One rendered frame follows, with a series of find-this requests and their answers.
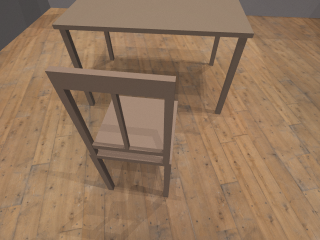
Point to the chair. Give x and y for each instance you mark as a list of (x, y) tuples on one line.
[(134, 129)]

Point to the table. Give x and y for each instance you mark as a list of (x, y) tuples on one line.
[(213, 18)]

